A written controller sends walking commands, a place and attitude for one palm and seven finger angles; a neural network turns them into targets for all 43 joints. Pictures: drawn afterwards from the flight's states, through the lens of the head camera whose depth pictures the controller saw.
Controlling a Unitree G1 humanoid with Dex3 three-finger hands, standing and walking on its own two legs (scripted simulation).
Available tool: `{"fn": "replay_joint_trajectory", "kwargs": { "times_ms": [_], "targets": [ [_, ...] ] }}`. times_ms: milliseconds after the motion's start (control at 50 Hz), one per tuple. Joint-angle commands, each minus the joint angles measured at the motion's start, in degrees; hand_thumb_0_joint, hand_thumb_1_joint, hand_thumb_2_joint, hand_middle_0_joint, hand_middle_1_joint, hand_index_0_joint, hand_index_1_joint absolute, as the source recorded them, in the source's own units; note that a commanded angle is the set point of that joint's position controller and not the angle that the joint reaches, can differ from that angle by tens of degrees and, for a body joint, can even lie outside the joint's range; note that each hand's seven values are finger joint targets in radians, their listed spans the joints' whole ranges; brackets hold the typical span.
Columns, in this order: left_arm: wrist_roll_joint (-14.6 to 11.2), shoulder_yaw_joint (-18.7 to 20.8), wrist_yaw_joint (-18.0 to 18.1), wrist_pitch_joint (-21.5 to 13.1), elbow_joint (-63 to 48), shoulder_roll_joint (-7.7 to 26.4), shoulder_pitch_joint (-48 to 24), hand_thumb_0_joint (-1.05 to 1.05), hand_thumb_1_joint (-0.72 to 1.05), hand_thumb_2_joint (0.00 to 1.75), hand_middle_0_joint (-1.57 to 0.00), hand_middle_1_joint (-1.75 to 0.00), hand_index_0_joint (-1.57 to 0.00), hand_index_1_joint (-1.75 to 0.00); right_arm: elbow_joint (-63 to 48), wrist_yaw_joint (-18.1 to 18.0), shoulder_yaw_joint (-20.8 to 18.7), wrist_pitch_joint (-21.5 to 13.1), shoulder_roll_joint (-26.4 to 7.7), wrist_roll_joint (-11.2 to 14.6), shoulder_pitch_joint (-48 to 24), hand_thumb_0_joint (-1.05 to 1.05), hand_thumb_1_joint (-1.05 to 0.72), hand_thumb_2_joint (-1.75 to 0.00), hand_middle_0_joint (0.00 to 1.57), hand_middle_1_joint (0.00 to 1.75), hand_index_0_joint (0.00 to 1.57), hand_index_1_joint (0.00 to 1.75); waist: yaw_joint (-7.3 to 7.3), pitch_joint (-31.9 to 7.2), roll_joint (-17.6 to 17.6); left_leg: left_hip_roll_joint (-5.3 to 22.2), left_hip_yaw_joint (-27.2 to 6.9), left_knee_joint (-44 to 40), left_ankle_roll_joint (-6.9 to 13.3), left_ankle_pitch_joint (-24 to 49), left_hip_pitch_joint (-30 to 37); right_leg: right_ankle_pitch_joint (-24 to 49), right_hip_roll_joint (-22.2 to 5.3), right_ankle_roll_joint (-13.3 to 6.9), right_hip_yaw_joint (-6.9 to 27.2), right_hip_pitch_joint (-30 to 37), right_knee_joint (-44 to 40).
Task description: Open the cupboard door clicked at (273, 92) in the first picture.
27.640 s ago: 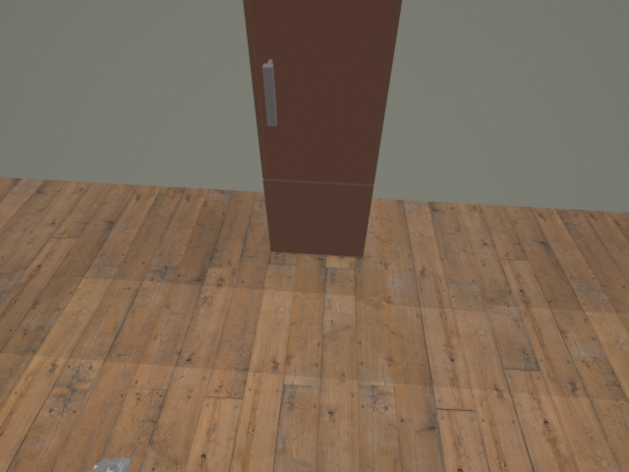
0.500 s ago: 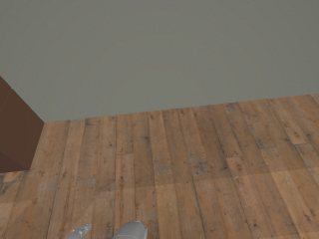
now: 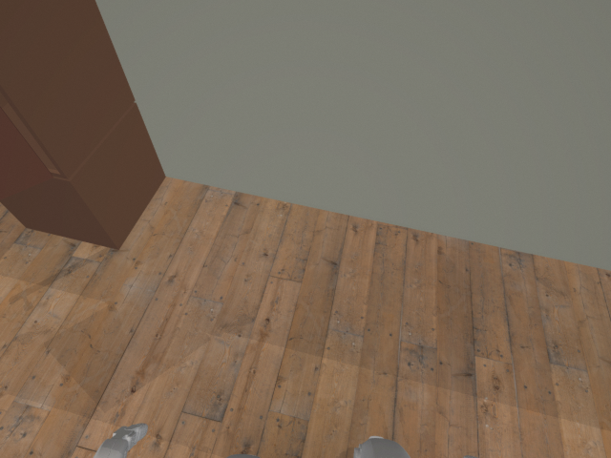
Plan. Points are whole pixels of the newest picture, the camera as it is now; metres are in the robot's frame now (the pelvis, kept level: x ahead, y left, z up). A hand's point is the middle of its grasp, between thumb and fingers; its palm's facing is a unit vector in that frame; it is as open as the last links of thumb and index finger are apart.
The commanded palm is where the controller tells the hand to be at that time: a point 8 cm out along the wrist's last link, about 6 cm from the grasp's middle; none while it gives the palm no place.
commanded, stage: turn to face it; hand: left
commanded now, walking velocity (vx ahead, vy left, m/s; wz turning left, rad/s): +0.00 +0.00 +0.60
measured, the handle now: out of the picture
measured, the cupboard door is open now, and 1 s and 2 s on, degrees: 52 52 52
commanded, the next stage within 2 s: take the last steps up to it in 1.06 s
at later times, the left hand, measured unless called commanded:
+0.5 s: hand out of the picture -0.01 +0.16 -0.17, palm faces +0.36 -0.90 -0.23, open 7.4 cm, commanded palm none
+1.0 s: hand out of the picture +0.00 +0.14 -0.15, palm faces +0.53 -0.80 -0.29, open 7.4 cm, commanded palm none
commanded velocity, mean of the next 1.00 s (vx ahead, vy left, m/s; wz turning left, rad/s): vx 0.00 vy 0.00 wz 0.49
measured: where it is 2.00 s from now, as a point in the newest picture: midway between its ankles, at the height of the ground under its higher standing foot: outside the picture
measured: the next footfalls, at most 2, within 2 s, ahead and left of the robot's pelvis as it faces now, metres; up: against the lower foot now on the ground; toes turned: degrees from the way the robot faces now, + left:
right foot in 0.12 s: +0.05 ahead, -0.15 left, +0.00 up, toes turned +3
left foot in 0.54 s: -0.01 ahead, +0.08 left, +0.00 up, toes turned +27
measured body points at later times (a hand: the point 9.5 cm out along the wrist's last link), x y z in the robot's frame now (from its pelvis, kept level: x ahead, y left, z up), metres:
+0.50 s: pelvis +0.00 -0.05 +0.00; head +0.05 -0.02 +0.44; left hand -0.03 +0.20 -0.15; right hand +0.20 -0.26 -0.14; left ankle -0.05 +0.07 -0.72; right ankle +0.01 -0.15 -0.74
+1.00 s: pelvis +0.04 -0.08 -0.01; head +0.09 -0.08 +0.44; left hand -0.02 +0.18 -0.13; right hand +0.24 -0.25 -0.17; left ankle -0.07 +0.03 -0.68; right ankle +0.08 -0.17 -0.74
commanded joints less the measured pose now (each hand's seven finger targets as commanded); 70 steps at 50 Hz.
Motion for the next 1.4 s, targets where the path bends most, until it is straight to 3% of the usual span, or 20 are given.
{"fn": "replay_joint_trajectory", "kwargs": {
  "times_ms": [0, 60, 100, 120, 200, 380, 460, 480, 500, 520, 540, 620, 840, 900, 1020, 1160, 1280, 1300, 1320, 1380],
  "targets": [
    [-0.58, 0.37, 0.14, -1.76, -4.88, 3.09, 0.43, 0.00, 0.90, 0.90, -0.20, -0.30, -0.20, -0.30, -3.80, -0.50, -4.37, -0.61, -12.82, -0.41, -0.05, 0.00, -0.90, -0.90, 0.20, 0.30, 0.20, 0.30, -0.90, -7.58, 10.91, 11.97, -14.67, -7.80, 8.06, 13.26, 3.00, -0.06, 2.61, -0.28, -1.66, 5.83, -11.44],
    [-0.75, 0.82, 0.35, -2.81, -3.75, 4.22, 6.53, 0.00, 0.90, 0.90, -0.20, -0.30, -0.20, -0.30, -4.88, -0.42, -4.69, -0.29, -12.12, 0.20, -2.82, 0.00, -0.90, -0.90, 0.20, 0.30, 0.20, 0.30, 2.26, -9.67, 9.08, 8.72, -14.64, -1.58, 5.12, 11.66, -3.19, 9.79, 3.48, -0.73, -2.58, 19.34, -28.25],
    [0.66, 2.55, 1.26, -3.83, -3.48, 13.13, 9.35, 0.00, 0.90, 0.90, -0.20, -0.30, -0.20, -0.30, -6.74, 0.05, -3.79, -0.43, -5.45, 1.01, -2.38, 0.00, -0.90, -0.90, 0.20, 0.30, 0.20, 0.30, 4.05, -10.25, -18.30, -4.40, 0.50, 20.45, -3.30, -19.00, -19.49, 14.68, -20.57, -9.03, 20.79, 29.95, -41.11],
    [0.27, 1.92, 1.54, -3.65, -3.87, 13.17, 8.66, 0.00, 0.90, 0.90, -0.20, -0.30, -0.20, -0.30, -6.80, 0.25, -4.13, -0.21, -8.38, 0.48, -3.59, 0.00, -0.90, -0.90, 0.20, 0.30, 0.20, 0.30, 3.92, -9.02, -15.93, -1.57, -1.32, 33.95, -2.88, -23.79, -18.05, 21.03, -25.42, -13.52, 21.65, 21.84, -40.68],
    [-0.17, 0.09, 1.50, -3.71, -5.64, 6.06, 0.27, 0.00, 0.90, 0.90, -0.20, -0.30, -0.20, -0.30, -3.34, 1.42, -4.00, 1.49, -6.50, 0.23, -1.16, 0.00, -0.90, -0.90, 0.20, 0.30, 0.20, 0.30, -1.20, -3.93, -12.30, 2.23, 0.95, 43.36, -4.52, -11.04, -16.76, 29.09, -14.09, -10.65, 1.96, 16.75, -36.93],
    [0.56, 1.55, 1.42, -3.84, -2.36, 9.17, 8.15, 0.00, 0.90, 0.90, -0.20, -0.30, -0.20, -0.30, -4.61, 1.90, -2.43, 0.89, -3.87, 0.76, -7.01, 0.00, -0.90, -0.90, 0.20, 0.30, 0.20, 0.30, 2.96, -6.10, -10.78, 1.85, 7.92, 17.67, -4.46, -13.74, -9.26, 38.94, -17.32, -11.41, -3.98, 24.50, -32.19],
    [0.13, 2.11, 0.86, -3.62, -1.98, 9.64, 6.93, 0.00, 0.90, 0.90, -0.20, -0.30, -0.20, -0.30, -3.86, 1.57, -2.62, 0.00, -5.19, 0.69, -2.12, 0.00, -0.90, -0.90, 0.20, 0.30, 0.20, 0.30, 0.18, -9.01, -9.23, 0.55, 9.43, 2.52, -2.95, -4.74, 1.94, 37.46, -16.41, -7.82, -8.05, 21.18, -24.28],
    [-0.38, 2.07, 0.70, -3.39, -2.32, 9.03, 5.97, 0.00, 0.90, 0.90, -0.20, -0.30, -0.20, -0.30, -2.74, 1.52, -3.20, -0.48, -7.55, 0.47, 1.75, 0.00, -0.90, -0.90, 0.20, 0.30, 0.20, 0.30, -2.34, -11.01, -4.07, 2.38, 7.03, -4.31, -1.85, 3.44, 10.70, 32.91, -15.33, -5.39, -10.11, 15.59, -16.71],
    [-0.75, 1.45, 0.24, -3.05, -4.11, 5.41, 5.45, 0.00, 0.90, 0.90, -0.20, -0.30, -0.20, -0.30, -2.06, 1.11, -4.94, -1.03, -14.22, -0.10, 5.89, 0.00, -0.90, -0.90, 0.20, 0.30, 0.20, 0.30, -4.74, -13.85, 12.87, 16.37, -12.22, -6.74, 4.57, 20.07, 20.77, 6.22, -7.31, -0.95, -12.27, 0.57, -3.43],
    [-0.61, 0.08, 0.43, -2.55, -6.54, 2.98, 0.76, 0.00, 0.90, 0.90, -0.20, -0.30, -0.20, -0.30, -1.21, 0.37, -5.76, -0.64, -18.06, 0.07, 9.71, 0.00, -0.90, -0.90, 0.20, 0.30, 0.20, 0.30, -6.59, -13.07, 19.05, 25.18, -22.94, -7.52, 12.11, 39.86, 21.06, -15.17, -2.63, 0.36, -6.78, -8.59, 5.78],
    [-0.25, 0.04, 0.67, -2.10, -7.00, 4.58, -1.93, 0.00, 0.90, 0.90, -0.20, -0.30, -0.20, -0.30, -0.40, 0.03, -5.11, -0.44, -16.83, 0.08, 10.50, 0.00, -0.90, -0.90, 0.20, 0.30, 0.20, 0.30, -6.34, -11.65, 10.96, 25.52, -18.65, -6.23, 13.46, 37.61, 18.53, -12.55, -4.02, -0.72, -1.92, -8.12, 9.12],
    [-0.24, 0.74, 0.09, -1.34, -2.92, 4.29, 1.27, 0.00, 0.90, 0.90, -0.20, -0.30, -0.20, -0.30, -3.15, -1.30, -3.41, -1.13, -11.91, -0.13, 0.37, 0.00, -0.90, -0.90, 0.20, 0.30, 0.20, 0.30, -1.24, -7.77, 11.65, 15.12, -9.64, -8.23, 8.73, 27.10, 9.79, -0.26, -2.71, 0.01, 0.31, -5.68, 10.61],
    [-0.71, 0.27, 0.04, -2.62, -1.19, 3.17, 7.26, 0.00, 0.90, 0.90, -0.20, -0.30, -0.20, -0.30, -2.93, -0.76, -3.63, -0.44, -11.29, 0.06, -2.30, 0.00, -0.90, -0.90, 0.20, 0.30, 0.20, 0.30, 1.98, -7.95, 10.38, 10.66, -10.26, -2.24, 5.63, 16.51, -0.10, 9.15, 3.31, -0.57, -4.22, 16.97, -24.18],
    [0.37, 1.80, 1.06, -3.98, -0.44, 12.94, 11.90, 0.00, 0.90, 0.90, -0.20, -0.30, -0.20, -0.30, -5.32, -0.28, -2.97, -0.22, -5.97, 0.87, -3.59, 0.00, -0.90, -0.90, 0.20, 0.30, 0.20, 0.30, 4.61, -8.65, -18.32, -2.02, 0.19, 29.58, -2.40, -24.82, -14.56, 28.77, -24.23, -12.32, 21.56, 22.93, -39.52],
    [-0.12, -0.24, 1.35, -4.47, -1.83, 4.73, 4.72, 0.00, 0.90, 0.90, -0.20, -0.30, -0.20, -0.30, -0.52, 0.64, -2.69, 1.07, -4.52, 0.50, -1.09, 0.00, -0.90, -0.90, 0.20, 0.30, 0.20, 0.30, -0.14, -5.30, -10.15, 1.63, 0.79, 38.41, -3.97, -10.41, -13.70, 35.20, -12.33, -10.56, 1.54, 19.62, -36.25],
    [0.46, 0.59, 1.55, -4.83, 2.53, 6.22, 12.54, 0.00, 0.90, 0.90, -0.20, -0.30, -0.20, -0.30, 0.14, 0.46, -1.13, -0.01, -1.53, 0.83, -4.98, 0.00, -0.90, -0.90, 0.20, 0.30, 0.20, 0.30, 3.63, -7.90, -9.11, 0.47, 5.71, 16.75, -3.73, -13.93, -8.52, 47.29, -14.48, -12.34, 0.88, 28.84, -32.86],
    [0.03, 1.54, 0.39, -4.92, 3.72, 7.55, 8.54, 0.00, 0.90, 0.90, -0.20, -0.30, -0.20, -0.30, 2.09, 0.58, -1.08, -1.67, -3.27, 0.36, 1.46, 0.00, -0.90, -0.90, 0.20, 0.30, 0.20, 0.30, -0.31, -6.26, -7.23, 0.44, 8.42, -2.00, -1.38, -5.87, 7.77, 18.45, -15.14, -9.76, -0.43, 16.60, -31.48],
    [-0.38, 1.41, -0.03, -4.65, 3.11, 6.15, 6.66, 0.00, 0.90, 0.90, -0.20, -0.30, -0.20, -0.30, 3.27, 0.40, -1.70, -2.26, -5.98, 0.17, 5.83, 0.00, -0.90, -0.90, 0.20, 0.30, 0.20, 0.30, -2.98, -7.06, 0.03, 3.24, 3.19, -7.42, 0.95, -4.57, 16.86, 11.74, -11.28, -6.91, -4.47, 7.96, -23.20],
    [-0.75, 0.69, -0.74, -4.40, 1.27, 2.06, 5.64, 0.00, 0.90, 0.90, -0.20, -0.30, -0.20, -0.30, 4.34, 0.05, -3.21, -2.53, -12.12, -0.82, 11.07, 0.00, -0.90, -0.90, 0.20, 0.30, 0.20, 0.30, -5.08, -7.84, 18.66, 17.88, -17.57, -11.82, 7.78, -2.86, 24.32, -5.94, -1.79, -2.87, -11.43, -5.97, -6.77],
    [0.26, 0.15, -0.79, -4.11, 0.17, 2.14, -2.54, 0.00, 0.90, 0.90, -0.20, -0.30, -0.20, -0.30, 4.35, -1.54, -1.86, -2.52, -9.20, -0.23, 11.52, 0.00, -0.90, -0.90, 0.20, 0.30, 0.20, 0.30, -4.67, -2.10, 12.63, 18.92, -17.66, -15.71, 12.94, 3.21, 16.83, -5.37, -2.40, -3.68, -1.67, -13.89, 10.32]
  ]
}}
